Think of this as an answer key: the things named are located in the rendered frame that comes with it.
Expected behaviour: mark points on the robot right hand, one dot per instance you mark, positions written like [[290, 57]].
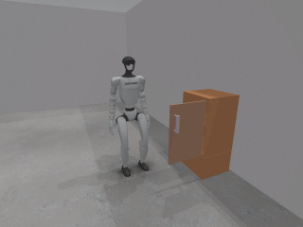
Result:
[[112, 126]]

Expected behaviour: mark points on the right robot upper arm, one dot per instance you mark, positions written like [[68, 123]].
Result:
[[114, 82]]

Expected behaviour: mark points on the cupboard door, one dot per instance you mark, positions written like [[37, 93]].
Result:
[[188, 143]]

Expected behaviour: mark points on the robot right foot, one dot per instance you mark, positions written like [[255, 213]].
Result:
[[126, 171]]

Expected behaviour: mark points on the right robot forearm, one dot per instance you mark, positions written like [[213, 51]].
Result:
[[112, 109]]

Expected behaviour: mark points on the left robot forearm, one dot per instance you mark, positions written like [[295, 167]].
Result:
[[143, 105]]

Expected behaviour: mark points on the robot left hand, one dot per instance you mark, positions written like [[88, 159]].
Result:
[[148, 120]]

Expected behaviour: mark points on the handle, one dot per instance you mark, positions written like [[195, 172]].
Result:
[[177, 123]]

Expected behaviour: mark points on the right robot thigh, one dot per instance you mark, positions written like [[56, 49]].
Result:
[[123, 132]]

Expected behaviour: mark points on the left robot upper arm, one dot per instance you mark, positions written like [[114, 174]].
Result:
[[141, 86]]

